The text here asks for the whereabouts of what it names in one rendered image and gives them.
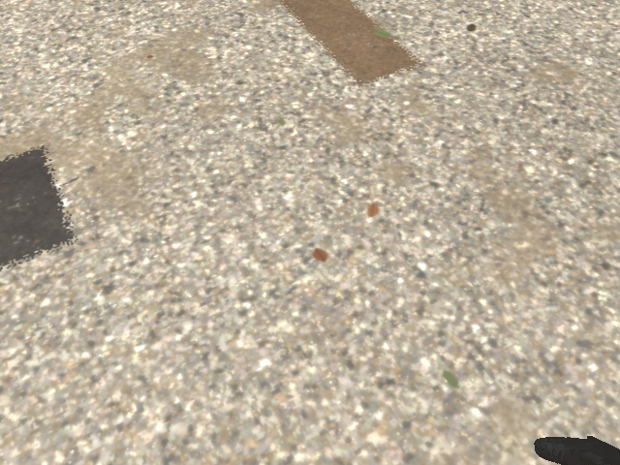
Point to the right robot hand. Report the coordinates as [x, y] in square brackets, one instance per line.
[575, 451]

